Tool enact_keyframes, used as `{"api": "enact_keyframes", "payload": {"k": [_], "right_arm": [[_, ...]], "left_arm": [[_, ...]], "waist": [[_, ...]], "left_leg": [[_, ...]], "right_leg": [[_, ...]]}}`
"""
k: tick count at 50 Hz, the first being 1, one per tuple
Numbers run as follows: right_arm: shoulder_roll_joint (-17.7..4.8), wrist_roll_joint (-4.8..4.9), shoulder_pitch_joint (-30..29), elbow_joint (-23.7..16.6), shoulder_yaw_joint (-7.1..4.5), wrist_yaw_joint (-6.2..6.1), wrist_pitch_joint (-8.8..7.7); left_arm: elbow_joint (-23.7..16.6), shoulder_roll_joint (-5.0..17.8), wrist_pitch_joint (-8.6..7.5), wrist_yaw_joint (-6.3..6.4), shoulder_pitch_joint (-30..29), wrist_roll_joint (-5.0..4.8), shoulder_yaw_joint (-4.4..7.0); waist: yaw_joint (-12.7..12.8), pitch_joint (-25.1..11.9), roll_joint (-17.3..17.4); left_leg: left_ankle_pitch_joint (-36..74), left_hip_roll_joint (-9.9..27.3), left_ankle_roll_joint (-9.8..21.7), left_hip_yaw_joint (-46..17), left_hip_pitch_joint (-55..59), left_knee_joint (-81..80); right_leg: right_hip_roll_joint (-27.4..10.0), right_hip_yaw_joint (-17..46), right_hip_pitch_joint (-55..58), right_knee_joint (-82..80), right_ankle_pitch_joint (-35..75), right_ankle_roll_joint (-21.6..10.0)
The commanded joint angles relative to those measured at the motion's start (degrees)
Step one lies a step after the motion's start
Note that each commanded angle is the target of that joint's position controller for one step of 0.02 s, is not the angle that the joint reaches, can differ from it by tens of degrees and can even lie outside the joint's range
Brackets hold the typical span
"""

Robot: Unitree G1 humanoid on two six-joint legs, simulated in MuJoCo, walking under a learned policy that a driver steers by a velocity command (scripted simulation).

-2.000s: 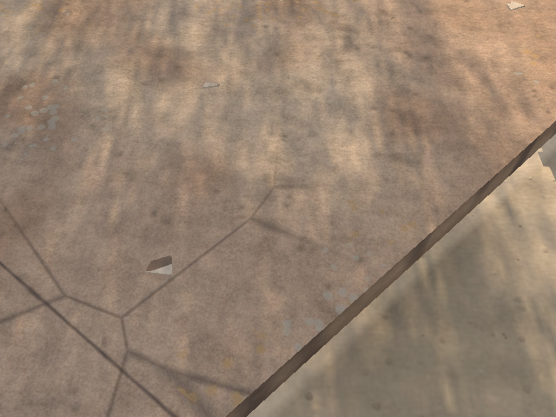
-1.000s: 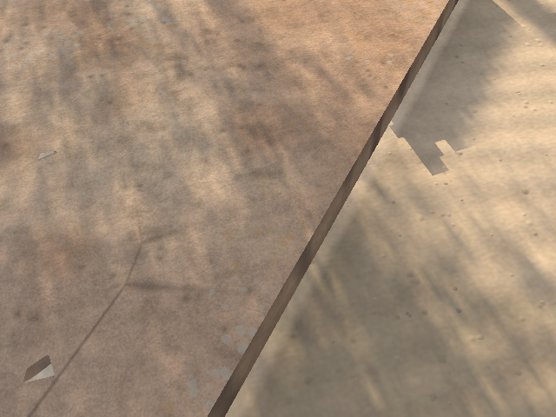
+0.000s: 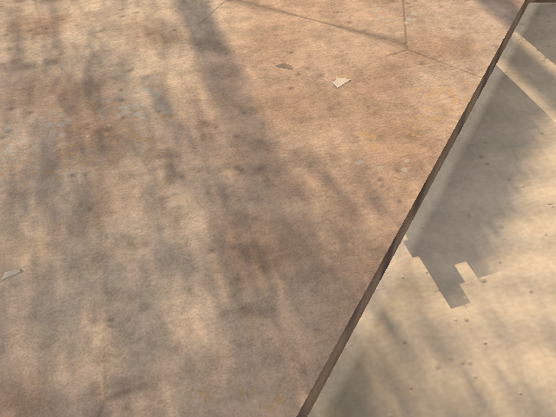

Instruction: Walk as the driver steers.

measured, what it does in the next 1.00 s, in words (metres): climbs, turning left: left foot 0.13 m higher, then right foot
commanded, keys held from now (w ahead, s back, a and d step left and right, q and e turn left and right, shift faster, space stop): w+q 0.60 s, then w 0.06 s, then w+e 0.34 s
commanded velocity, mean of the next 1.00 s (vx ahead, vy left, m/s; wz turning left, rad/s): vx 0.50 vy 0.00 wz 0.36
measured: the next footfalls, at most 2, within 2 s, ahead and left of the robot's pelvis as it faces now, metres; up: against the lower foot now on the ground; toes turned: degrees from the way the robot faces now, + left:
left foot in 0.44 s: +0.40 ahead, +0.19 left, +0.13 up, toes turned +18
right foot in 0.98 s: +0.80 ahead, +0.24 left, +0.13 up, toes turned +24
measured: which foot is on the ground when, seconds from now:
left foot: up 0.00-0.42, down 0.44-0.98, up 1.00-1.00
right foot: down 0.00-0.46, up 0.48-0.96, down 0.98-1.00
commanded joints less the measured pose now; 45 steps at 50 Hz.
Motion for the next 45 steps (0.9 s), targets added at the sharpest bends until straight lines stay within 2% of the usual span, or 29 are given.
{"api": "enact_keyframes", "payload": {"k": [1, 2, 5, 6, 8, 10, 12, 14, 16, 17, 18, 19, 20, 21, 22, 23, 24, 25, 26, 27, 28, 29, 31, 34, 36, 38, 40, 43, 45], "right_arm": [[-2.4, -0.19, 0.1, -3.4, -0.54, 0.79, 0.31], [-1.5, -0.26, -1.4, -4.2, -0.25, 0.71, 0.61], [-1.4, -0.64, -8.1, -7.1, -0.13, 0.63, 1.08], [-0.2, -0.54, -10.2, -7.9, 0.08, 0.36, 1.37], [0.9, 0.34, -15.2, -10.5, 0.27, -1.52, 2.0], [3.8, 0.96, -21.5, -13.5, 1.66, -3.12, 1.85], [6.5, 0.68, -26.3, -16.6, 3.34, -3.63, 1.51], [7.5, 0.84, -29.7, -19.8, 4.53, -3.61, 1.38], [8.2, 0.32, -32.5, -23.6, 5.58, -2.38, 1.17], [7.7, 0.22, -30.1, -23.0, 6.12, -1.17, 1.01], [8.3, 0.04, -26.6, -20.5, 6.07, -0.44, 1.27], [7.6, 0.11, -22.9, -19.1, 5.58, -0.09, 1.5], [5.5, 0.13, -15.3, -16.9, 4.48, -0.11, 1.61], [3.8, 0.63, -6.2, -13.9, 3.51, -0.36, 1.18], [-0.1, 1.26, 0.2, -12.8, 1.72, -0.83, 0.8], [-7.5, 1.11, -3.5, -12.3, -0.77, -1.27, 0.42], [-14.5, 1.38, -4.0, -11.7, -3.28, -1.58, 1.21], [-12.1, 1.04, -4.3, -10.9, -3.22, -1.54, 1.38], [-9.1, 1.01, -4.0, -8.6, -2.4, -1.53, 0.95], [-2.1, -1.23, 4.3, -2.9, 1.13, 0.77, -2.93], [-1.6, -1.11, 5.0, 1.1, 1.42, 1.47, -4.64], [-0.2, -1.23, 0.8, 1.9, 2.47, 1.71, -5.17], [1.2, -1.94, -1.5, 4.0, 3.48, 2.2, -5.99], [0.0, -4.14, 1.8, 6.9, 3.3, 3.27, -6.58], [-1.6, -3.7, 0.7, 4.3, 3.04, 3.42, -7.33], [-3.2, -2.91, 8.9, 5.8, 2.73, 1.98, -8.88], [-4.7, -2.1, 13.8, 5.7, 2.13, 1.15, -8.88], [-7.6, -1.71, 12.5, 4.1, 1.61, 2.16, -8.52], [-11.1, -1.95, 13.7, 4.7, 0.69, 2.62, -8.73]], "left_arm": [[-1.3, 6.0, -1.96, 0.14, 3.2, -0.36, 1.81], [-0.6, 6.3, -2.04, 0.27, 5.1, -0.15, 2.04], [1.5, 6.1, -1.87, 0.56, 8.6, -0.41, 2.15], [2.6, 5.9, -1.67, 0.56, 10.8, 0.18, 2.11], [4.8, 6.0, -1.7, 0.55, 15.0, 0.79, 2.4], [7.8, 5.1, -2.05, 0.71, 18.0, 1.35, 2.0], [10.9, 3.3, -2.28, 0.64, 19.9, 1.61, 1.2], [12.2, 4.5, -2.7, 0.34, 18.8, 1.51, 0.96], [14.0, 4.6, -2.07, 1.73, 17.1, 0.7, 0.62], [12.9, 5.0, -1.46, 2.37, 13.8, -0.86, 0.23], [11.2, 4.4, -1.22, 2.41, 11.5, -1.75, -0.14], [10.6, 8.1, -1.39, 2.37, 12.3, -2.61, 0.47], [10.0, 13.0, -1.08, 2.2, 11.2, -2.87, 1.96], [9.4, 16.0, -0.28, 1.7, 10.8, -3.46, 3.27], [8.4, 17.7, -0.21, 0.27, 11.4, -4.11, 4.34], [5.3, 10.7, -0.81, -1.08, 11.6, -2.94, 3.34], [-1.1, 7.9, -1.71, -3.26, 8.1, -1.75, 3.07], [-2.1, 5.3, -2.11, -3.77, 7.7, -0.86, 2.66], [-2.2, 3.8, -2.13, -3.56, 6.4, -1.44, 2.02], [-2.2, 3.2, -3.03, -3.74, 4.5, 1.43, 1.15], [-3.6, 1.5, -3.51, -2.71, 2.9, 3.44, 0.25], [-6.1, -0.4, -3.2, -1.72, 0.7, 3.25, -0.47], [-5.1, 0.2, -2.18, -1.24, 0.1, 0.92, -1.48], [-5.7, 1.3, -2.53, -1.41, -4.4, 0.42, -2.31], [-6.0, 4.5, -2.93, -2.16, -9.4, -0.6, -0.95], [-7.5, 5.0, -3.59, -2.61, -15.2, -1.08, -0.63], [-8.8, 4.7, -3.09, -3.45, -22.0, -0.57, -1.02], [-10.1, 3.6, -1.23, -4.8, -25.3, -0.68, -0.96], [-8.6, 6.3, -0.62, -4.83, -21.1, -1.46, 0.15]], "waist": [[0.7, -1.1, -7.4], [1.5, -2.4, -8.2], [2.5, 0.0, -6.2], [3.1, -0.5, -8.1], [3.6, 1.3, -6.7], [3.5, 5.8, -3.6], [2.1, 7.8, -1.1], [0.8, 8.9, -1.7], [-1.1, 8.9, -2.5], [-2.5, 7.3, -1.2], [-2.0, 4.5, -1.0], [-2.7, -0.2, -5.3], [-6.3, -6.6, -10.3], [-9.1, -13.6, -14.0], [-12.3, -18.4, -16.5], [-8.0, -19.5, -5.6], [-5.2, -24.5, 7.4], [-2.9, -22.9, 0.1], [-1.6, -16.1, -2.5], [-5.8, -5.9, -3.0], [-2.1, -3.4, -1.6], [2.4, -4.7, -2.6], [5.1, -6.4, -1.0], [5.4, -5.8, -2.4], [3.8, -4.3, 0.5], [0.5, -3.3, 1.4], [-2.8, -2.3, 1.1], [-1.0, 0.6, 3.1], [1.3, 1.2, 3.8]], "left_leg": [[3.7, 2.5, -0.4, -1.4, -8.9, 2.3], [2.8, 1.9, -0.4, 0.2, -11.0, 6.8], [2.5, 3.0, -0.4, -0.5, -20.5, 11.3], [-0.5, 2.0, 0.2, 0.5, -25.4, 20.9], [-8.9, 1.6, 2.1, -1.9, -40.5, 40.3], [-14.6, 0.9, 4.6, -3.2, -53.9, 51.5], [-15.9, 0.1, 6.8, -3.3, -60.2, 55.8], [-15.6, 0.3, 7.3, -1.2, -60.9, 50.2], [-12.8, 2.5, 6.8, 3.4, -51.9, 35.3], [-7.7, 4.0, 7.2, 6.8, -38.2, 21.1], [-4.6, 0.7, 8.0, 13.5, -20.2, 14.3], [-2.1, -2.2, 8.5, 16.5, -9.9, 11.6], [-3.5, -4.6, 9.1, 15.9, -4.9, 7.7], [-6.2, -7.2, 10.3, 13.7, 1.7, 2.7], [-9.0, -10.2, 12.0, 6.7, 13.6, -9.1], [-11.5, -0.3, 14.7, -21.0, 25.1, -22.7], [3.8, 11.5, 18.6, -55.2, 30.6, -39.1], [-1.2, 11.5, 15.9, -54.3, 28.5, -42.8], [-6.2, 10.7, 15.0, -49.3, 21.3, -42.2], [-10.9, 5.7, 8.4, -33.8, 13.9, -36.4], [-6.7, 4.5, 8.4, -30.1, 7.5, -33.8], [-5.1, 4.2, 8.2, -29.7, 2.7, -35.2], [1.8, 3.8, 7.5, -26.0, 0.8, -37.4], [5.4, 0.2, 3.9, -17.5, -0.9, -40.0], [13.7, -0.5, 2.8, -12.3, -6.7, -44.5], [25.7, 0.8, 0.7, -12.6, 4.9, -43.8], [28.2, 2.3, -0.6, -12.5, 17.4, -45.3], [43.8, 4.4, 0.0, -7.9, 15.1, -50.9], [60.9, 5.7, -2.9, -4.8, 20.5, -48.7]], "right_leg": [[-15.3, 11.2, 7.8, -12.8, 13.4, -5.4], [-16.5, 10.8, 10.0, -12.3, 15.7, -6.5], [-18.3, 8.8, 13.8, -13.7, 13.7, -7.7], [-19.2, 9.1, 16.7, -13.0, 14.9, -8.7], [-22.9, 10.8, 22.6, -13.7, 8.3, -10.0], [-24.2, 10.0, 25.7, -14.6, 4.4, -8.4], [-22.7, 6.8, 24.4, -13.8, 3.8, -5.4], [-20.6, 2.6, 20.6, -16.4, 0.1, -3.0], [-16.3, -3.7, 13.9, -21.6, 3.9, -2.1], [-13.9, -9.2, 8.2, -24.7, 11.6, -2.7], [-12.2, -13.3, 0.6, -23.6, 33.4, -3.9], [-14.4, -12.2, 1.8, -18.3, 63.8, -5.7], [-16.2, -11.5, 9.1, -7.9, 84.2, -5.6], [-17.7, -9.9, 15.1, 5.2, 94.0, -5.1], [-16.5, -9.2, 13.1, 22.4, 90.0, -3.7], [-10.0, -5.3, -5.6, 47.0, 24.2, 1.2], [2.7, 4.5, -22.3, 66.7, -6.8, 4.8], [-0.8, 12.7, -26.1, 70.7, -1.3, 3.2], [-1.7, 10.6, -27.6, 71.2, 1.3, 2.7], [-0.8, 23.7, -37.4, 72.1, 9.1, 1.1], [-1.5, 20.7, -38.9, 71.0, 9.8, 0.1], [-2.2, 20.5, -39.5, 71.5, 9.4, -0.7], [-2.1, 19.7, -44.7, 73.4, 8.3, -2.7], [-1.2, 14.9, -46.4, 70.8, 8.7, -4.1], [-2.0, 8.0, -36.6, 62.6, 10.1, -2.1], [-1.4, 7.2, -40.4, 55.8, 8.3, 1.1], [-1.4, 6.7, -43.1, 38.7, 13.2, 1.6], [2.0, 2.9, -26.9, 19.8, 20.9, 1.2], [5.8, 1.2, -20.2, 15.9, 17.2, 1.6]]}}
